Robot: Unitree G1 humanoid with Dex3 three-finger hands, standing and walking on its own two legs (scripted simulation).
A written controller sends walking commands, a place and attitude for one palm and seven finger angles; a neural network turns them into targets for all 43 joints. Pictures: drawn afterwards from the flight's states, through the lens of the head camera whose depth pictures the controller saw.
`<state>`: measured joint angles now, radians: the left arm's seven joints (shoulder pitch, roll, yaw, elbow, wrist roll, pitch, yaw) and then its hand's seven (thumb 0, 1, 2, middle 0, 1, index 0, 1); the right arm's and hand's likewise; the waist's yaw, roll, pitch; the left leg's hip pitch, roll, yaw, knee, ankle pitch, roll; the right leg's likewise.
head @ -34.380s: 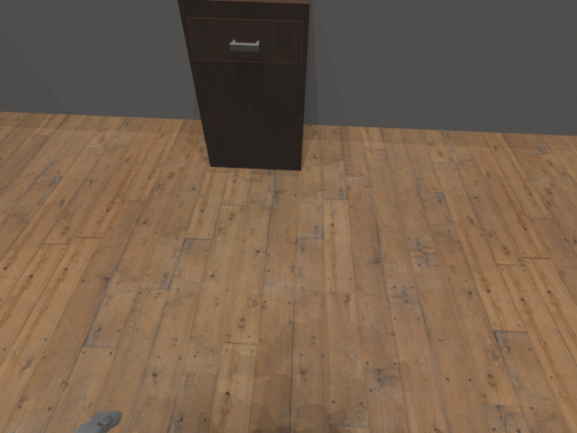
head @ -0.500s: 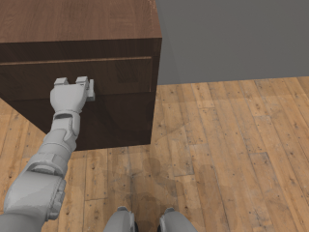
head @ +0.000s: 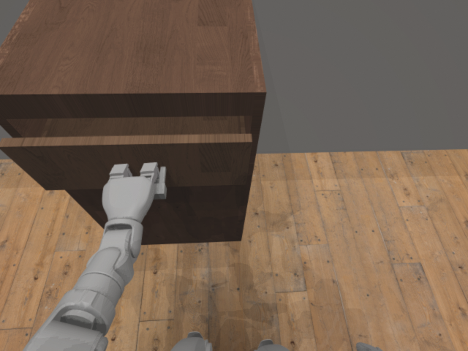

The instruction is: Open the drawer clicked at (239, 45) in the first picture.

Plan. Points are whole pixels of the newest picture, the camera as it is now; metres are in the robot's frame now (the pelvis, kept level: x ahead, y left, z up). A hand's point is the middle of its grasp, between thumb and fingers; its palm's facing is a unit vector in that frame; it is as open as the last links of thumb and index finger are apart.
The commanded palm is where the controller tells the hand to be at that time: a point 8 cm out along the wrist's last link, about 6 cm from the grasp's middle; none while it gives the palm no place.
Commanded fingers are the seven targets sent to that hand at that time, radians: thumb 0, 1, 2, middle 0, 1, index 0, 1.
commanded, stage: pull the drawer open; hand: left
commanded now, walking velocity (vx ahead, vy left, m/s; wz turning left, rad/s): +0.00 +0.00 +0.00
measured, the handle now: (137, 182) +0.43 +0.19 -0.03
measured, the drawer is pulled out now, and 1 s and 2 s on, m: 0.06 0.18 0.30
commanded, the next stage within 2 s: none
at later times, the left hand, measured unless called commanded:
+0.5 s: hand (134, 245) +0.31 +0.19 -0.06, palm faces -0.03 -0.06 -1.00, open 5.5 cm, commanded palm +0.28 +0.18 +0.00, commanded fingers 0.00 0.90 0.90 -0.40 -1.35 -0.40 -1.35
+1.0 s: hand (131, 269) +0.27 +0.18 -0.06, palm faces -0.03 -0.08 -1.00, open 5.6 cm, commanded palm +0.23 +0.19 +0.00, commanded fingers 0.00 0.90 0.90 -0.40 -1.35 -0.40 -1.35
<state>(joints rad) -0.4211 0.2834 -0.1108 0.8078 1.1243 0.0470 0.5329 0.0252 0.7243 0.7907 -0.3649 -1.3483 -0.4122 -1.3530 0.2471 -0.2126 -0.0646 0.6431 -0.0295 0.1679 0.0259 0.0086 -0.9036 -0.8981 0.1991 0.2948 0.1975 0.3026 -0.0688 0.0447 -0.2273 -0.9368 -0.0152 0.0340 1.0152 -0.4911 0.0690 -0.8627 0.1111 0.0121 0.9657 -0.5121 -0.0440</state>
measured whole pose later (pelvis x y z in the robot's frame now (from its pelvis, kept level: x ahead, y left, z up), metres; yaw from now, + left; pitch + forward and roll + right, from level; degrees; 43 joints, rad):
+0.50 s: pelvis -0.03 -0.01 +0.00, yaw +1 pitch +19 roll -2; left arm -0.23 0.26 -0.16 0.67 1.13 0.08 0.56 0.01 0.73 0.81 -0.36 -1.35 -0.41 -1.35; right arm 0.22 -0.21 -0.05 0.63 -0.03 0.16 0.01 0.01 -0.90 -0.90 0.20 0.29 0.20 0.30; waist -0.05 0.05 -0.21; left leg -0.90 -0.02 0.03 1.04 -0.47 0.06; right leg -0.84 0.10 0.00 1.01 -0.51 -0.05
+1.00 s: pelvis -0.03 -0.02 +0.00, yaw +0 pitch +18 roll -1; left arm -0.03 0.27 -0.14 0.50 1.11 0.06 0.56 0.03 0.72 0.79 -0.33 -1.35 -0.41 -1.35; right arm 0.20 -0.22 -0.05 0.61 -0.02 0.14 0.01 0.01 -0.90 -0.90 0.20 0.29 0.20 0.30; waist -0.03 0.04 -0.22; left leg -0.88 -0.01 0.04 1.03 -0.47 0.05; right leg -0.82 0.11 0.02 1.02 -0.51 -0.07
